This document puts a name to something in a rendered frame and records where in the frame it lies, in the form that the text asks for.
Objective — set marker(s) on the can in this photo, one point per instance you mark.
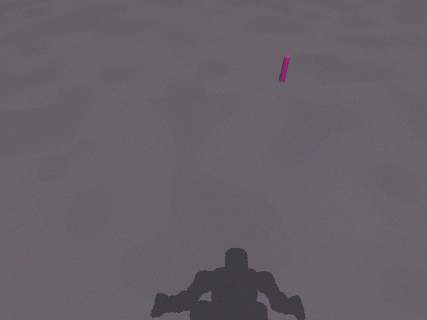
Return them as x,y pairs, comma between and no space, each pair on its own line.
284,68

